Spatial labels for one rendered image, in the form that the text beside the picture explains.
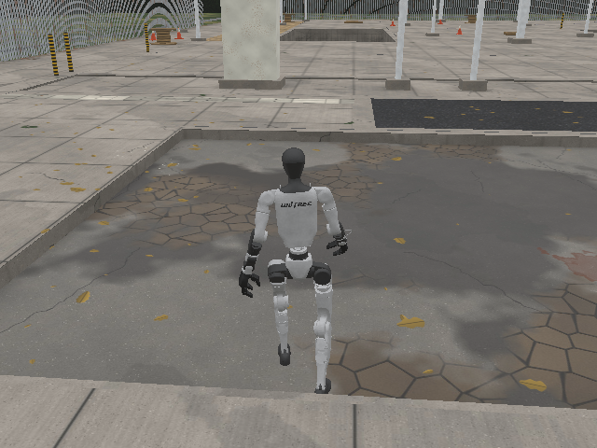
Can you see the left robot upper arm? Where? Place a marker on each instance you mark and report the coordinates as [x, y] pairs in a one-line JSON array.
[[266, 199]]

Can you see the right robot foot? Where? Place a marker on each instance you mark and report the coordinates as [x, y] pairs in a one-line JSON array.
[[327, 388]]

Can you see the right robot thigh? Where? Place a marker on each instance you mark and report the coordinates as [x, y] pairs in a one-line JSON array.
[[322, 279]]

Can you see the robot right hand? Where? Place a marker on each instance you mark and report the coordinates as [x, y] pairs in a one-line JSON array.
[[342, 249]]

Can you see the robot left hand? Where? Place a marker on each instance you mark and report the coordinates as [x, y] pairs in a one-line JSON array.
[[243, 283]]

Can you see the left robot forearm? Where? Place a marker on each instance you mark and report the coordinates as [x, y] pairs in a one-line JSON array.
[[251, 255]]

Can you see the right robot forearm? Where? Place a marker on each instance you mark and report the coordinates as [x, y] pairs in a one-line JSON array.
[[340, 238]]

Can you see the right robot upper arm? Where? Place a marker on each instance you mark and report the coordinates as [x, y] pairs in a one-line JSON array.
[[325, 196]]

